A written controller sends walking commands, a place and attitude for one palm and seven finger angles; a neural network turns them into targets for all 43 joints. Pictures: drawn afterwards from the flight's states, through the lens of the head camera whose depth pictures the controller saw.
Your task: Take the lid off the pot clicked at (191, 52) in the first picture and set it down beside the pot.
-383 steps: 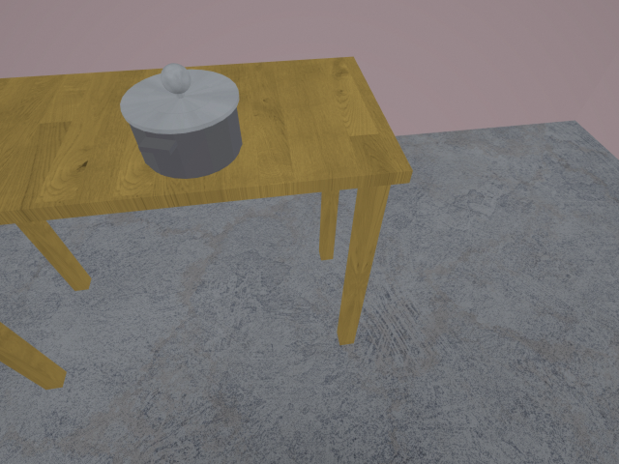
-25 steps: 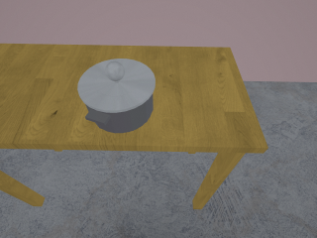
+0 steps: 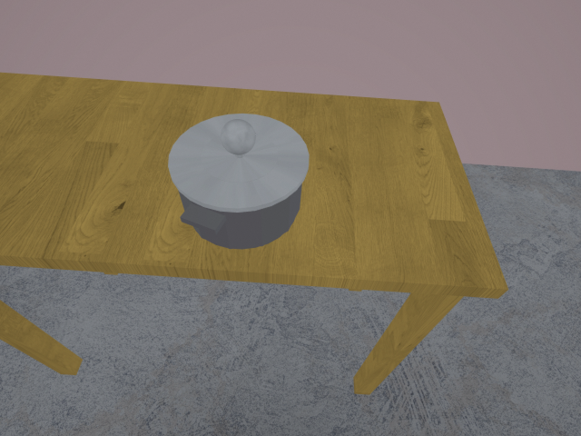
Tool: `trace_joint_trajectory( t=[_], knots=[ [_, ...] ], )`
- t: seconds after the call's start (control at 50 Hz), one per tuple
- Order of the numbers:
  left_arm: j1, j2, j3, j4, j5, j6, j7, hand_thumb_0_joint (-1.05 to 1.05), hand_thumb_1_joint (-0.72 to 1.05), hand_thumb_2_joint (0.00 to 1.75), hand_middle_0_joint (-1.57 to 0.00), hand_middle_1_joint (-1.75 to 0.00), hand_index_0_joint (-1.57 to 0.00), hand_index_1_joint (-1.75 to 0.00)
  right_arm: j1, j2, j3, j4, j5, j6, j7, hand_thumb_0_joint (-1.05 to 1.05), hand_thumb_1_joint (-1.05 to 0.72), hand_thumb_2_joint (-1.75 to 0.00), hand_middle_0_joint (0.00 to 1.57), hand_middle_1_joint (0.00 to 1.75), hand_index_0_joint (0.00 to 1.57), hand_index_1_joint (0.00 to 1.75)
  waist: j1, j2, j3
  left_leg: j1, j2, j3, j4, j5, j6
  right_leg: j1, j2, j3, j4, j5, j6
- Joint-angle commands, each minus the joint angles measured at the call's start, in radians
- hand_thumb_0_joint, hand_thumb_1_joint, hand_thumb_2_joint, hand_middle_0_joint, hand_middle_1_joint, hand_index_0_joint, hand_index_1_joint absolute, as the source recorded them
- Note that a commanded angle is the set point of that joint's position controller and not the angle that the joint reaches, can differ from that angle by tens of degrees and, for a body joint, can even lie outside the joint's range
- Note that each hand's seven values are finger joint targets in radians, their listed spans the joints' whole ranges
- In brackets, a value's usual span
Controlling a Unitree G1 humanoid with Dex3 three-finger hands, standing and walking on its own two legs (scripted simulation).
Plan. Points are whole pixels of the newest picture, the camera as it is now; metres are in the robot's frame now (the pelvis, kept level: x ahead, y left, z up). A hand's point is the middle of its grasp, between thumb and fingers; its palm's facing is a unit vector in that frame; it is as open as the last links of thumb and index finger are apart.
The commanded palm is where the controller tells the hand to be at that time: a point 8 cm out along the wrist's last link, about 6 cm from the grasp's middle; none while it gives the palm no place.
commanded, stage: come to a stop and stand still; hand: left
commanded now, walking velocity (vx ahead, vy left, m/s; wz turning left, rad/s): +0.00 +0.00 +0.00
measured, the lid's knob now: (238, 137) +0.45 +0.11 +0.17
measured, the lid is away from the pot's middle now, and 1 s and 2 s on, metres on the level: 0.00 0.00 0.00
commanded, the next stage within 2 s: look again from close up in 0.28 s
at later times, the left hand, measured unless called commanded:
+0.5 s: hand out of the picture +0.02 +0.19 -0.18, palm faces +0.01 -0.98 -0.20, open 7.3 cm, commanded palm none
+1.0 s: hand out of the picture +0.01 +0.18 -0.18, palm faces +0.01 -0.98 -0.19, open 7.4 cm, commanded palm none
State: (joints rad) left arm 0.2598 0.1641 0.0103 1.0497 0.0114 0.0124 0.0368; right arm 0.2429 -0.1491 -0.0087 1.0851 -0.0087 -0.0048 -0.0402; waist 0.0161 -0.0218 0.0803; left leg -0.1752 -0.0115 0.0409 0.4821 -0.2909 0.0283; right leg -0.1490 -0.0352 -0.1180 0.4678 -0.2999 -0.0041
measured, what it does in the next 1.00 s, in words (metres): stands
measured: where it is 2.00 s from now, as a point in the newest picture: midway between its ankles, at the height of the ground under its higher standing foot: outside the picture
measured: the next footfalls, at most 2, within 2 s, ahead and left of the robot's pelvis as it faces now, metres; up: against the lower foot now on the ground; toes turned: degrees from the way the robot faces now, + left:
none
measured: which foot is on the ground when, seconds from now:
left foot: down 0.00-1.00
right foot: down 0.00-1.00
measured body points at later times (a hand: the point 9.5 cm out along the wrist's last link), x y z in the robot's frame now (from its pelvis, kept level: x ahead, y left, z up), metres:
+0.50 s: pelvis +0.00 +0.02 -0.01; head +0.01 +0.01 +0.44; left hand +0.02 +0.24 -0.16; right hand +0.02 -0.21 -0.16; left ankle -0.02 +0.10 -0.74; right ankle -0.03 -0.11 -0.74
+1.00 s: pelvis +0.00 +0.01 +0.00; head +0.02 +0.01 +0.45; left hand +0.01 +0.23 -0.16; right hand +0.02 -0.22 -0.16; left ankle -0.02 +0.10 -0.74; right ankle -0.03 -0.11 -0.74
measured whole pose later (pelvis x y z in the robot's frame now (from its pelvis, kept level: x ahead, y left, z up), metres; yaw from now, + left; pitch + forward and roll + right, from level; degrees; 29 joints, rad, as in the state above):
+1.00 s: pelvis +0.00 +0.01 +0.00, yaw -1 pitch -1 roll +0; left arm 0.28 0.16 -0.01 1.05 0.01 0.01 0.03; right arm 0.25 -0.17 0.00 1.06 -0.01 -0.01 -0.03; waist 0.01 -0.01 0.05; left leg -0.19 -0.02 0.06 0.50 -0.30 0.04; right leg -0.18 -0.04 -0.10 0.50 -0.31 0.00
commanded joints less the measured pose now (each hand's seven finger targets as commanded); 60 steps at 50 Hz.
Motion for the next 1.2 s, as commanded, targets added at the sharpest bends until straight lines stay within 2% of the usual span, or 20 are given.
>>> trace_joint_trajectory(
  t=[0.0,0.26,0.28,0.3,0.32,0.34,0.36,0.38,0.4,0.42,0.58,0.64,0.72,0.74,0.78,0.92,0.98,1.02,1.1,1.18],
  knots=[
    [0.071,0.083,0.014,-0.026,-0.004,-0.015,0.008,0.00,0.90,0.90,-0.20,-0.30,-0.20,-0.30,0.065,-0.077,-0.005,-0.026,0.002,-0.019,0.000,0.00,-0.90,-0.90,0.20,0.30,0.20,0.30,-0.003,0.035,-0.039,-0.003,0.116,-0.111,-0.095,0.287,0.016,0.011,-0.098,0.094,-0.074,0.197,-0.027],
    [0.080,0.075,0.014,-0.008,-0.006,-0.016,0.011,0.00,0.90,0.90,-0.20,-0.30,-0.20,-0.30,0.088,-0.066,-0.003,0.000,0.003,-0.025,-0.002,0.00,-0.90,-0.90,0.20,0.30,0.20,0.30,-0.003,0.036,-0.023,0.001,0.113,-0.106,-0.106,0.310,0.016,0.025,-0.100,0.090,-0.087,0.220,-0.026],
    [0.154,0.100,0.003,0.036,0.014,-0.051,0.046,0.00,0.90,0.90,-0.20,-0.30,-0.20,-0.30,0.008,-0.128,-0.005,-0.059,0.009,-0.035,0.007,0.00,-0.90,-0.90,0.20,0.30,0.20,0.30,0.019,0.010,-0.064,-0.011,0.119,-0.078,0.091,0.529,-0.011,0.000,-0.130,0.155,-0.054,0.644,-0.016],
    [0.110,0.133,0.011,-0.011,0.000,-0.059,0.038,0.00,0.90,0.90,-0.20,-0.30,-0.20,-0.30,0.086,-0.102,-0.004,-0.080,0.000,-0.030,0.015,0.00,-0.90,-0.90,0.20,0.30,0.20,0.30,-0.035,0.038,-0.144,-0.028,0.099,-0.082,0.050,0.256,-0.006,0.063,-0.166,0.135,-0.022,0.517,-0.049],
    [0.067,0.146,0.013,-0.029,-0.009,-0.051,0.023,0.00,0.90,0.90,-0.20,-0.30,-0.20,-0.30,0.068,-0.091,-0.010,-0.082,-0.005,-0.020,0.021,0.00,-0.90,-0.90,0.20,0.30,0.20,0.30,-0.020,0.122,-0.185,-0.019,0.082,-0.081,0.008,0.207,-0.006,0.059,-0.153,0.135,0.015,0.382,-0.074],
    [0.064,0.129,0.012,-0.045,-0.008,-0.044,0.018,0.00,0.90,0.90,-0.20,-0.30,-0.20,-0.30,0.061,-0.103,-0.011,-0.101,-0.007,-0.017,0.017,0.00,-0.90,-0.90,0.20,0.30,0.20,0.30,-0.021,0.115,-0.150,-0.033,0.097,-0.097,0.006,0.192,0.008,-0.001,-0.117,0.111,0.015,0.223,-0.067],
    [0.058,0.112,0.008,-0.046,-0.004,-0.038,0.015,0.00,0.90,0.90,-0.20,-0.30,-0.20,-0.30,0.056,-0.112,-0.010,-0.107,-0.006,-0.016,0.017,0.00,-0.90,-0.90,0.20,0.30,0.20,0.30,-0.020,0.104,-0.090,-0.076,0.107,-0.119,-0.009,0.190,0.021,-0.044,-0.092,0.098,0.012,0.130,-0.059],
    [0.067,0.095,0.003,-0.045,-0.001,-0.036,0.014,0.00,0.90,0.90,-0.20,-0.30,-0.20,-0.30,0.055,-0.112,-0.008,-0.108,-0.006,-0.017,0.016,0.00,-0.90,-0.90,0.20,0.30,0.20,0.30,-0.016,0.061,-0.049,-0.096,0.113,-0.128,-0.011,0.227,0.028,-0.062,-0.079,0.096,0.008,0.124,-0.054],
    [0.073,0.085,-0.001,-0.039,0.000,-0.037,0.015,0.00,0.90,0.90,-0.20,-0.30,-0.20,-0.30,0.065,-0.115,-0.006,-0.105,-0.005,-0.020,0.015,0.00,-0.90,-0.90,0.20,0.30,0.20,0.30,-0.017,0.038,-0.041,-0.094,0.114,-0.130,-0.010,0.276,0.031,-0.056,-0.075,0.094,0.011,0.150,-0.052],
    [0.071,0.094,0.004,-0.044,-0.002,-0.031,0.012,0.00,0.90,0.90,-0.20,-0.30,-0.20,-0.30,0.071,-0.118,-0.006,-0.111,-0.005,-0.019,0.015,0.00,-0.90,-0.90,0.20,0.30,0.20,0.30,-0.012,0.026,-0.051,-0.085,0.117,-0.135,-0.021,0.258,0.036,-0.053,-0.069,0.080,0.020,0.123,-0.053],
    [0.066,0.098,0.004,-0.058,0.000,-0.016,0.010,0.00,0.90,0.90,-0.20,-0.30,-0.20,-0.30,0.045,-0.124,-0.002,-0.107,-0.004,-0.019,0.015,0.00,-0.90,-0.90,0.20,0.30,0.20,0.30,-0.010,0.044,0.014,-0.113,0.107,-0.134,-0.083,0.121,0.034,-0.076,-0.064,0.090,-0.009,0.044,-0.037],
    [0.066,0.104,0.006,-0.061,0.000,-0.013,0.008,0.00,0.90,0.90,-0.20,-0.30,-0.20,-0.30,0.040,-0.130,-0.002,-0.108,-0.004,-0.021,0.015,0.00,-0.90,-0.90,0.20,0.30,0.20,0.30,-0.007,0.040,0.001,-0.103,0.108,-0.136,-0.097,0.111,0.035,-0.069,-0.064,0.087,-0.011,0.049,-0.033],
    [0.070,0.112,0.007,-0.060,-0.002,-0.016,0.007,0.00,0.90,0.90,-0.20,-0.30,-0.20,-0.30,0.047,-0.120,-0.001,-0.096,-0.002,-0.025,0.013,0.00,-0.90,-0.90,0.20,0.30,0.20,0.30,-0.006,0.014,-0.047,-0.056,0.106,-0.116,-0.082,0.190,0.031,-0.045,-0.078,0.095,-0.019,0.115,-0.035],
    [0.073,0.107,0.006,-0.059,-0.002,-0.016,0.007,0.00,0.90,0.90,-0.20,-0.30,-0.20,-0.30,0.035,-0.125,-0.002,-0.094,-0.002,-0.025,0.013,0.00,-0.90,-0.90,0.20,0.30,0.20,0.30,-0.005,0.035,-0.037,-0.053,0.103,-0.113,-0.074,0.200,0.029,-0.054,-0.082,0.099,-0.022,0.124,-0.033],
    [0.077,0.111,0.004,-0.056,-0.002,-0.020,0.008,0.00,0.90,0.90,-0.20,-0.30,-0.20,-0.30,0.040,-0.119,0.000,-0.087,-0.001,-0.024,0.012,0.00,-0.90,-0.90,0.20,0.30,0.20,0.30,-0.008,0.017,-0.043,-0.041,0.102,-0.101,-0.065,0.220,0.025,-0.049,-0.090,0.108,-0.029,0.155,-0.035],
    [0.081,0.114,0.006,-0.043,-0.004,-0.018,0.007,0.00,0.90,0.90,-0.20,-0.30,-0.20,-0.30,0.046,-0.109,-0.001,-0.062,0.000,-0.025,0.009,0.00,-0.90,-0.90,0.20,0.30,0.20,0.30,-0.004,0.044,-0.053,-0.020,0.110,-0.100,-0.076,0.253,0.022,-0.030,-0.087,0.101,-0.036,0.177,-0.036],
    [0.079,0.110,0.004,-0.034,-0.002,-0.020,0.009,0.00,0.90,0.90,-0.20,-0.30,-0.20,-0.30,0.048,-0.102,0.000,-0.053,0.001,-0.025,0.008,0.00,-0.90,-0.90,0.20,0.30,0.20,0.30,-0.007,0.044,-0.040,-0.022,0.107,-0.094,-0.075,0.257,0.018,-0.031,-0.093,0.109,-0.043,0.195,-0.036],
    [0.083,0.112,0.003,-0.029,-0.003,-0.020,0.007,0.00,0.90,0.90,-0.20,-0.30,-0.20,-0.30,0.050,-0.100,0.000,-0.049,0.002,-0.024,0.008,0.00,-0.90,-0.90,0.20,0.30,0.20,0.30,-0.003,0.004,-0.041,-0.024,0.109,-0.093,-0.078,0.238,0.018,-0.021,-0.092,0.105,-0.051,0.193,-0.036],
    [0.085,0.104,0.002,-0.022,-0.002,-0.023,0.007,0.00,0.90,0.90,-0.20,-0.30,-0.20,-0.30,0.055,-0.091,0.000,-0.036,0.002,-0.023,0.008,0.00,-0.90,-0.90,0.20,0.30,0.20,0.30,-0.006,0.032,-0.033,-0.022,0.103,-0.087,-0.080,0.230,0.013,-0.025,-0.100,0.113,-0.059,0.202,-0.038],
    [0.088,0.100,0.003,-0.017,-0.004,-0.025,0.008,0.00,0.90,0.90,-0.20,-0.30,-0.20,-0.30,0.060,-0.086,-0.001,-0.027,0.002,-0.024,0.007,0.00,-0.90,-0.90,0.20,0.30,0.20,0.30,-0.006,0.029,-0.042,-0.012,0.106,-0.084,-0.076,0.251,0.011,-0.014,-0.102,0.111,-0.060,0.228,-0.041]
  ],
)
